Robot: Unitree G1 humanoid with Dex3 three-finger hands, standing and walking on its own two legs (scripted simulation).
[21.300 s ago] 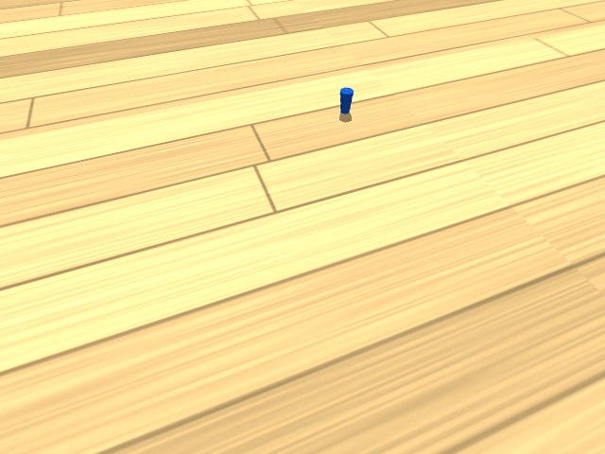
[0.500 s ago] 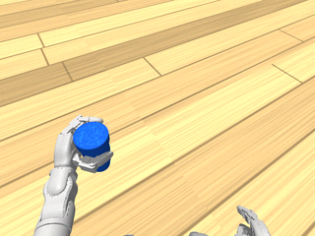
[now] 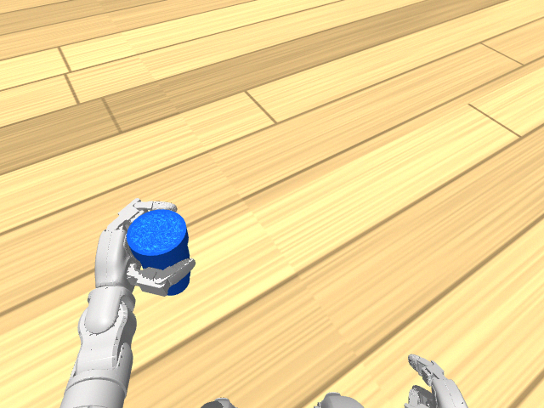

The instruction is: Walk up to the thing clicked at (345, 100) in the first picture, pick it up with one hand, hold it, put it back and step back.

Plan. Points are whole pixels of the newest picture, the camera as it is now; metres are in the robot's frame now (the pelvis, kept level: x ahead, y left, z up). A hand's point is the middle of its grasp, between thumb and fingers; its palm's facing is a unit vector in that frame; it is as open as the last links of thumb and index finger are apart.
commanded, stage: crouch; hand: left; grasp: from the side
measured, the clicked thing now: (166, 258) +0.33 +0.17 +0.01
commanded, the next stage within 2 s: lower in 1.66 s
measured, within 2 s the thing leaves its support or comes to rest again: neither
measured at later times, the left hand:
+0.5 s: hand (186, 293) +0.36 +0.18 -0.19, palm faces +0.07 -1.00 -0.01, open 10.3 cm
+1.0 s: hand (197, 319) +0.37 +0.19 -0.40, palm faces +0.08 -1.00 -0.01, open 10.3 cm
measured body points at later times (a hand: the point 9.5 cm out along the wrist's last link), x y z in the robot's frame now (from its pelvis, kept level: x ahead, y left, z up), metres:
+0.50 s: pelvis -0.04 +0.00 -0.18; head +0.11 +0.02 +0.25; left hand +0.35 +0.24 -0.19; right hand +0.08 -0.27 -0.30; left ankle +0.01 +0.12 -0.70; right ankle +0.03 -0.14 -0.70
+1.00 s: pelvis -0.09 +0.00 -0.36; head +0.11 +0.04 +0.04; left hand +0.36 +0.25 -0.40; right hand +0.02 -0.27 -0.48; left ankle +0.01 +0.12 -0.70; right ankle +0.03 -0.14 -0.70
